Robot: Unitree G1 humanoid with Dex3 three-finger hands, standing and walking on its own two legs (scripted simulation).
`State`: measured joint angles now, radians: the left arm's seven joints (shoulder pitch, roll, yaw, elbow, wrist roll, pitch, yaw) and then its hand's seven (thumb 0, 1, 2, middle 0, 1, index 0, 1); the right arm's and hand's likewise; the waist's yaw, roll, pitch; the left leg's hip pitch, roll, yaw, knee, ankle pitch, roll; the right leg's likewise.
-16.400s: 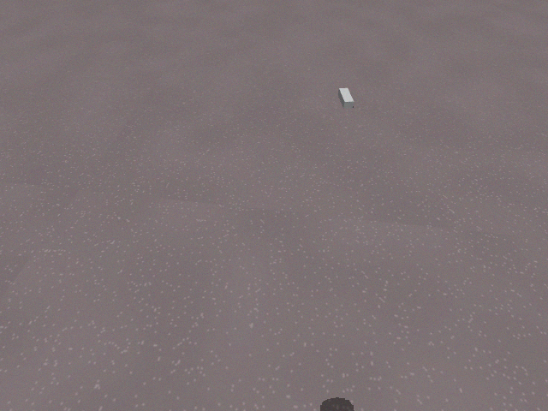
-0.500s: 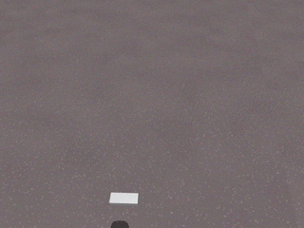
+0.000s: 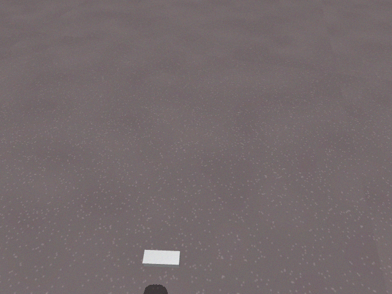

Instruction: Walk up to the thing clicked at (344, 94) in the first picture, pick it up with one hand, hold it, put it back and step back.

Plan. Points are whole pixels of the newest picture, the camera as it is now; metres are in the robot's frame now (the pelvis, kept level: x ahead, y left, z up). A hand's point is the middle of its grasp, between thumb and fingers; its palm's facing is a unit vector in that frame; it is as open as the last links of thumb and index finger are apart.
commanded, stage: stand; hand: left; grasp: from above
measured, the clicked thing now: (162, 258) +0.41 +0.19 -0.76
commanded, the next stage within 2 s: rise first in 0.68 s
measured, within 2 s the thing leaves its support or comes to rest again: neither
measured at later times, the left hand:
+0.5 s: hand out of the picture +0.06 +0.26 -0.16, palm faces -0.03 -0.94 -0.35, open 7.4 cm
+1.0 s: hand out of the picture +0.13 +0.25 -0.17, palm faces +0.02 -0.94 -0.33, open 8.6 cm
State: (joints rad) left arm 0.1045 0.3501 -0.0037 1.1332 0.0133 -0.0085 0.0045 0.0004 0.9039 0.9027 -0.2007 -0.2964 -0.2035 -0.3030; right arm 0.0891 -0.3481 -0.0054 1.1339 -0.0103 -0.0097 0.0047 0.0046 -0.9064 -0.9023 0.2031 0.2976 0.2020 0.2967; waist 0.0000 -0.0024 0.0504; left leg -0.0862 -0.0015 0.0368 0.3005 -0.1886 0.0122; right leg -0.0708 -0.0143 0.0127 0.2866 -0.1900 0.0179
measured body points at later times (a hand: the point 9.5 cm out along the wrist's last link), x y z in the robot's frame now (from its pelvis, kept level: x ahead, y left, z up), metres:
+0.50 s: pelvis -0.01 +0.00 +0.00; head +0.00 +0.00 +0.45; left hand +0.06 +0.30 -0.13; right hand +0.07 -0.30 -0.13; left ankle -0.02 +0.11 -0.75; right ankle -0.02 -0.13 -0.75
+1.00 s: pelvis -0.02 +0.00 -0.02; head +0.04 +0.01 +0.42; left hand +0.13 +0.30 -0.15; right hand +0.08 -0.27 -0.14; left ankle -0.02 +0.11 -0.75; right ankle -0.02 -0.13 -0.75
